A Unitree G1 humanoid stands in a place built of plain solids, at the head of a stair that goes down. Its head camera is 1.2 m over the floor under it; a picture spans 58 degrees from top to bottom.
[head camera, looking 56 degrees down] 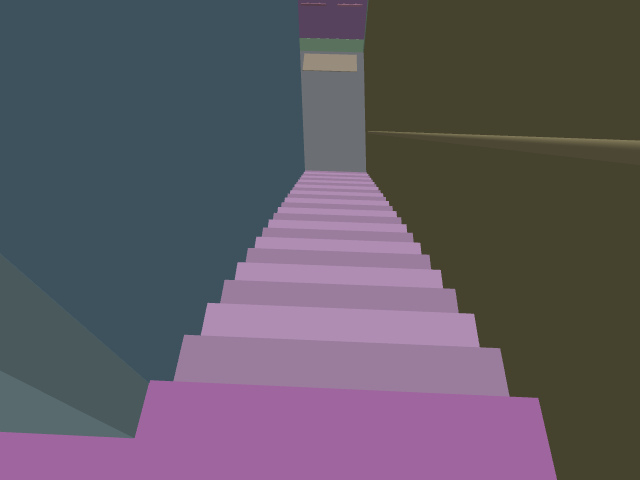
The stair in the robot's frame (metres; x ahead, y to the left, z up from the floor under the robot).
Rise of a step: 0.18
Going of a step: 0.21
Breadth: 1.05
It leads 3 degrees to the right of straight ahead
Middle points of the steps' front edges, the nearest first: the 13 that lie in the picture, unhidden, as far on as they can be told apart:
0.32 -0.06 0.00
0.53 -0.07 -0.18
0.73 -0.08 -0.37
0.94 -0.09 -0.55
1.15 -0.10 -0.73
1.35 -0.11 -0.92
1.56 -0.11 -1.10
1.76 -0.12 -1.28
1.97 -0.13 -1.47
2.17 -0.14 -1.65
2.38 -0.15 -1.83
2.59 -0.16 -2.02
2.79 -0.17 -2.20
